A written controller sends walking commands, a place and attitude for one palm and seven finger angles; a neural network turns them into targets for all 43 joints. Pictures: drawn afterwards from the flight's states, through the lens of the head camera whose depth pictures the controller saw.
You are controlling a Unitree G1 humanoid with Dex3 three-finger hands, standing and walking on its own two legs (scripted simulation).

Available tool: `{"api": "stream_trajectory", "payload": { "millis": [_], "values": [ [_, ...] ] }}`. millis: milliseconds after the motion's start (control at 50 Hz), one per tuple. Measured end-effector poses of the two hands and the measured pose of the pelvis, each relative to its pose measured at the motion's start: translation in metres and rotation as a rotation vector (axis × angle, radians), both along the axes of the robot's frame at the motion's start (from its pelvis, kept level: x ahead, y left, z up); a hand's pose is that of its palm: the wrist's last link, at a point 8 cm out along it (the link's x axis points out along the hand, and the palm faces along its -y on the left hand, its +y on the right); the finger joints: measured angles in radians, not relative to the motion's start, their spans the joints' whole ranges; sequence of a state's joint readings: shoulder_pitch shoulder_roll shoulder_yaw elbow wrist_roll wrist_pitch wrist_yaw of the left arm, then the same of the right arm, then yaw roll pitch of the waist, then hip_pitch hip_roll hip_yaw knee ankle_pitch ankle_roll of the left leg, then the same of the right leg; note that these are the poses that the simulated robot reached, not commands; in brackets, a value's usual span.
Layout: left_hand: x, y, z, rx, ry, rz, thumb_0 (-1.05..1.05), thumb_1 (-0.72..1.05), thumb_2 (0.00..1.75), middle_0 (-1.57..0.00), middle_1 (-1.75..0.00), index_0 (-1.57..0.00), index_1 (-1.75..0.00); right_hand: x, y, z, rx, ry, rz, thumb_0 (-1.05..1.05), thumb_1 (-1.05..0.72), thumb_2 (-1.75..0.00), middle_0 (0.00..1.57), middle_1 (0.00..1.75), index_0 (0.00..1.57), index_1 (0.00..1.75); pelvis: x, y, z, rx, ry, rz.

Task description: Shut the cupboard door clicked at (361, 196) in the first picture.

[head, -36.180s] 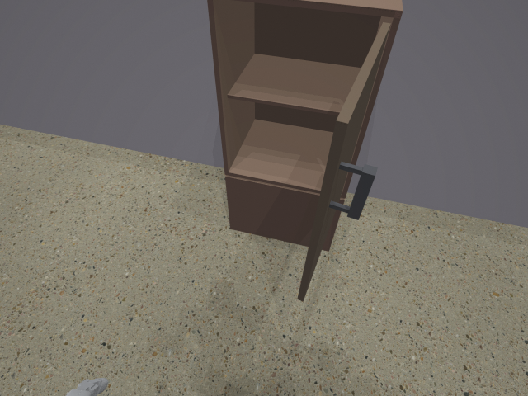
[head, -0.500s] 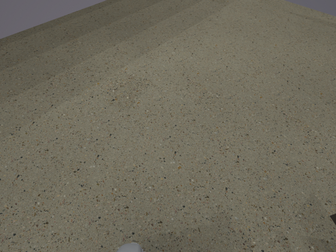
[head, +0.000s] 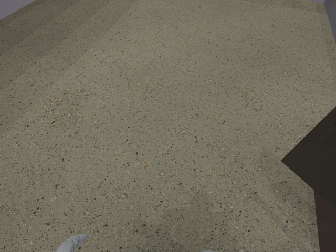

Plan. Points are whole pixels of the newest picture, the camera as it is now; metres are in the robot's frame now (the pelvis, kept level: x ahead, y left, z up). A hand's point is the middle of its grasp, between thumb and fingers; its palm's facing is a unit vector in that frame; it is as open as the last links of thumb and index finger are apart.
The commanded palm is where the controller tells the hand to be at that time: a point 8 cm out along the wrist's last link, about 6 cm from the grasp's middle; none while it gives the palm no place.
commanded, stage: turn to face it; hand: left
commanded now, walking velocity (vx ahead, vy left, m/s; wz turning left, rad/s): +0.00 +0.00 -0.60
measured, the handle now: out of the picture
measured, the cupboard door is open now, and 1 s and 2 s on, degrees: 54 54 54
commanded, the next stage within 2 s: take the last steps up to it in 1.48 s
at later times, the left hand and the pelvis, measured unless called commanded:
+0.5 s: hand out of the picture +0.13 +0.19 -0.18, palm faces -0.20 -0.96 -0.19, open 7.4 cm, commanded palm none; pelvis +0.02 +0.01 -0.01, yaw -16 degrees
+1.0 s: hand (140, 218) +0.22 +0.09 -0.15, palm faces -0.54 -0.79 -0.28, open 7.4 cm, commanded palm none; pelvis +0.02 -0.02 -0.01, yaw -34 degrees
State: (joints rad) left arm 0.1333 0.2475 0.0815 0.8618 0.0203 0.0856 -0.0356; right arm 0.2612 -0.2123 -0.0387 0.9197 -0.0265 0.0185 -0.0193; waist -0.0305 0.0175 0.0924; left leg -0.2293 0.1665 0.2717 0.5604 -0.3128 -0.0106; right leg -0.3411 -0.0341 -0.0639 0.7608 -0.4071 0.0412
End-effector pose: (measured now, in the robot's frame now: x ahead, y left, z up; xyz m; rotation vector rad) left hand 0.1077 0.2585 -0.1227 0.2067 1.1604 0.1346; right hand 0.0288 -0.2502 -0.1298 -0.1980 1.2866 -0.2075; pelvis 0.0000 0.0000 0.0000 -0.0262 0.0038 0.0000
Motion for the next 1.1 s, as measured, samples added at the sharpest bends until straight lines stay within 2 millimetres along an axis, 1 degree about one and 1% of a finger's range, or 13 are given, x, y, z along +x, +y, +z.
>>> {"api": "stream_trajectory", "payload": {
  "millis": [60, 100, 260, 360, 440, 500, 600, 700, 780, 900, 940, 1000, 1100],
  "values": [
    [0.017, -0.021, -0.003, 0.021, -0.040, -0.058, 0.01, 0.91, 0.90, -0.19, -0.30, -0.19, -0.30, -0.017, -0.022, -0.019, 0.012, 0.024, -0.058, 0.00, -0.90, -0.90, 0.20, 0.30, 0.21, 0.30, 0.003, -0.014, -0.013, 0.021, 0.001, -0.037],
    [0.020, -0.034, -0.001, 0.025, -0.045, -0.081, 0.00, 0.91, 0.90, -0.20, -0.30, -0.20, -0.30, -0.023, -0.033, -0.023, 0.007, 0.047, -0.086, 0.00, -0.90, -0.90, 0.20, 0.30, 0.21, 0.30, 0.002, -0.017, -0.013, 0.014, -0.002, -0.053],
    [0.013, -0.055, 0.001, 0.005, 0.023, -0.124, 0.00, 0.90, 0.90, -0.20, -0.30, -0.20, -0.30, -0.002, -0.043, -0.002, -0.007, -0.030, -0.128, 0.00, -0.91, -0.90, 0.20, 0.30, 0.20, 0.30, 0.005, -0.023, 0.001, 0.030, 0.012, -0.127],
    [0.013, -0.049, -0.009, -0.018, 0.057, -0.145, 0.00, 0.90, 0.90, -0.20, -0.30, -0.20, -0.30, 0.019, -0.035, 0.008, -0.029, -0.091, -0.141, 0.00, -0.91, -0.90, 0.20, 0.30, 0.20, 0.30, 0.011, -0.015, 0.001, 0.025, 0.018, -0.180],
    [0.018, -0.032, -0.023, -0.030, 0.089, -0.161, 0.00, 0.90, 0.90, -0.20, -0.30, -0.20, -0.30, 0.034, -0.021, 0.014, -0.057, -0.151, -0.158, 0.00, -0.91, -0.90, 0.20, 0.30, 0.20, 0.30, 0.018, 0.001, -0.005, 0.015, 0.023, -0.229],
    [0.029, -0.019, -0.032, -0.031, 0.111, -0.183, 0.01, 0.90, 0.90, -0.20, -0.30, -0.20, -0.30, 0.034, -0.008, 0.019, -0.077, -0.178, -0.168, 0.00, -0.91, -0.90, 0.20, 0.30, 0.20, 0.30, 0.021, 0.011, -0.008, 0.013, 0.017, -0.276],
    [0.054, -0.009, -0.022, -0.021, 0.116, -0.256, 0.01, 0.91, 0.90, -0.20, -0.30, -0.20, -0.30, 0.013, 0.008, 0.029, -0.079, -0.157, -0.220, 0.00, -0.91, -0.90, 0.20, 0.30, 0.21, 0.30, 0.025, 0.018, 0.003, -0.011, 0.012, -0.342],
    [0.083, -0.017, -0.011, -0.004, 0.089, -0.328, 0.01, 0.91, 0.90, -0.20, -0.30, -0.19, -0.30, -0.022, 0.015, 0.026, -0.062, -0.110, -0.313, 0.00, -0.90, -0.90, 0.20, 0.30, 0.21, 0.30, 0.026, 0.018, 0.007, -0.018, 0.011, -0.409],
    [0.107, -0.041, -0.005, 0.009, 0.063, -0.408, 0.01, 0.91, 0.90, -0.19, -0.30, -0.19, -0.30, -0.058, 0.015, 0.015, -0.038, -0.066, -0.407, 0.00, -0.90, -0.90, 0.20, 0.30, 0.21, 0.30, 0.025, 0.011, 0.005, -0.012, 0.005, -0.463],
    [0.138, -0.099, -0.002, 0.031, -0.032, -0.546, 0.01, 0.91, 0.90, -0.19, -0.30, -0.19, -0.30, -0.117, 0.001, -0.019, 0.011, -0.004, -0.542, 0.00, -0.90, -0.90, 0.20, 0.30, 0.21, 0.30, 0.020, -0.014, -0.013, 0.024, -0.003, -0.542],
    [0.139, -0.115, -0.001, 0.038, -0.055, -0.574, 0.00, 0.91, 0.90, -0.20, -0.30, -0.19, -0.30, -0.130, -0.006, -0.027, 0.018, 0.025, -0.575, 0.00, -0.90, -0.90, 0.20, 0.30, 0.21, 0.30, 0.017, -0.017, -0.016, 0.017, -0.002, -0.564],
    [0.134, -0.128, 0.006, 0.043, -0.046, -0.601, 0.00, 0.91, 0.90, -0.20, -0.30, -0.20, -0.30, -0.135, -0.013, -0.024, 0.014, 0.032, -0.607, 0.00, -0.91, -0.90, 0.20, 0.30, 0.20, 0.30, 0.016, -0.020, -0.009, 0.024, -0.004, -0.589],
    [0.126, -0.138, 0.006, 0.031, 0.003, -0.634, 0.00, 0.90, 0.90, -0.20, -0.30, -0.20, -0.30, -0.124, -0.021, -0.007, -0.003, -0.031, -0.631, 0.00, -0.91, -0.90, 0.19, 0.30, 0.20, 0.30, 0.017, -0.023, 0.001, 0.039, 0.000, -0.637]
  ]
}}
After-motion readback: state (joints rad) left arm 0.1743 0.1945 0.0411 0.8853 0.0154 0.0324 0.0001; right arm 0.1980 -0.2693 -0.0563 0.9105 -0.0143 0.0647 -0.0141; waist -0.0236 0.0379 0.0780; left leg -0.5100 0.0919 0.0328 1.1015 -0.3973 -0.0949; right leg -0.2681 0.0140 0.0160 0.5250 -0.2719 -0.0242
